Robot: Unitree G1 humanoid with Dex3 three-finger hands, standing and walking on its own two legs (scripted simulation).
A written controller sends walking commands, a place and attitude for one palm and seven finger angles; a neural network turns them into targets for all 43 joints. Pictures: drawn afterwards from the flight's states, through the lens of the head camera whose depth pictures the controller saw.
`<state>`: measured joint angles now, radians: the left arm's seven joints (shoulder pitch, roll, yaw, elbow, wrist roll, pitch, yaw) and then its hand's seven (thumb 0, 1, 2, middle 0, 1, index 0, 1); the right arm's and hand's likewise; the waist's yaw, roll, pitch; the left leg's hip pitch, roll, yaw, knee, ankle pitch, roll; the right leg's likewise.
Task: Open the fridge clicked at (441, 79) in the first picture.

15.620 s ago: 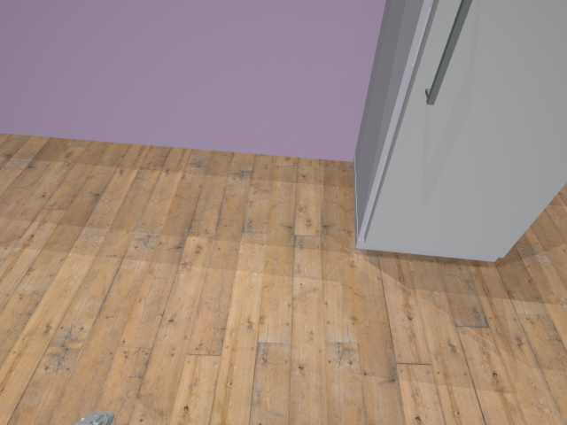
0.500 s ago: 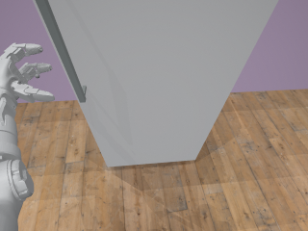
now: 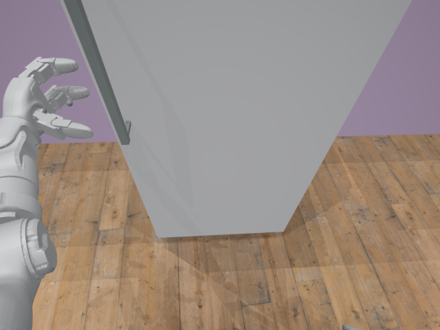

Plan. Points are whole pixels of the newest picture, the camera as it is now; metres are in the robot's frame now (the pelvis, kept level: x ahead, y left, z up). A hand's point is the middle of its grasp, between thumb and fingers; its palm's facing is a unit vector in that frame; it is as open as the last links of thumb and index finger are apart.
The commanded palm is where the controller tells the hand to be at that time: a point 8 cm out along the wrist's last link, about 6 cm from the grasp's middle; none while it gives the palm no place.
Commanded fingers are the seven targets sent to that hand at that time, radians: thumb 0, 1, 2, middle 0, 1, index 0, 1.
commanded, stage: feel for the door with the fingertips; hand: left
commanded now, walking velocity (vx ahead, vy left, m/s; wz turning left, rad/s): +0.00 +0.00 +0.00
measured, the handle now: (99, 56) +0.52 +0.21 +0.22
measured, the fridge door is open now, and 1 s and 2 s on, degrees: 0 0 0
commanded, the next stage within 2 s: slide the fingers in behind the handle in 0.82 s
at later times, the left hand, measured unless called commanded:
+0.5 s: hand (92, 104) +0.46 +0.22 +0.16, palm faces +0.03 -1.00 +0.02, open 14.0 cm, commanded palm +0.44 +0.28 +0.17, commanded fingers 0.00 -0.50 0.30 -0.30 -1.20 -0.30 -1.20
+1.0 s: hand (88, 94) +0.48 +0.23 +0.17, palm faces +0.03 -1.00 +0.00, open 13.6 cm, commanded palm +0.45 +0.27 +0.17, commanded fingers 0.00 -0.50 0.30 -0.30 -1.20 -0.30 -1.20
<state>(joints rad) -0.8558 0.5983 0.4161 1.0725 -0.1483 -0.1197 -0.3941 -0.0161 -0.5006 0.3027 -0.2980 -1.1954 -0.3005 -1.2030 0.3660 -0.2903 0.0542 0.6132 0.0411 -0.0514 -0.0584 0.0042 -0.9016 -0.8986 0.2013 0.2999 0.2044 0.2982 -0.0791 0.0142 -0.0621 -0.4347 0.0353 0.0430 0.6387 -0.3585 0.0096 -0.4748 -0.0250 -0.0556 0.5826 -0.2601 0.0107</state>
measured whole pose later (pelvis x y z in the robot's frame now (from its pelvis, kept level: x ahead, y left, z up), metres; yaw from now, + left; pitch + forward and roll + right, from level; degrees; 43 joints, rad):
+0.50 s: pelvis +0.00 +0.00 +0.00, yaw -1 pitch +8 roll -1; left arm -0.81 0.51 0.40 0.98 -0.15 -0.09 -0.31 -0.02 -0.50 0.30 -0.30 -1.20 -0.30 -1.20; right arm 0.38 -0.29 0.04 0.63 0.04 -0.05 -0.05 0.01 -0.90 -0.90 0.20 0.30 0.20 0.30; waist -0.09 0.02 -0.07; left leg -0.42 0.04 0.05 0.63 -0.36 0.01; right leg -0.46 -0.02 -0.05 0.57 -0.26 0.01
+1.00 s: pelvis -0.01 +0.00 +0.00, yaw +1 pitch +11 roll -1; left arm -0.99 0.59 0.38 1.18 -0.12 -0.15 -0.34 -0.02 -0.50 0.30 -0.35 -1.24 -0.37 -1.25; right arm 0.42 -0.30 0.04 0.67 0.03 -0.06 -0.06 0.00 -0.90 -0.90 0.20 0.30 0.20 0.30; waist -0.11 0.01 -0.06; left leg -0.50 0.03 0.03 0.66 -0.35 0.01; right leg -0.53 -0.03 -0.07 0.60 -0.25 0.01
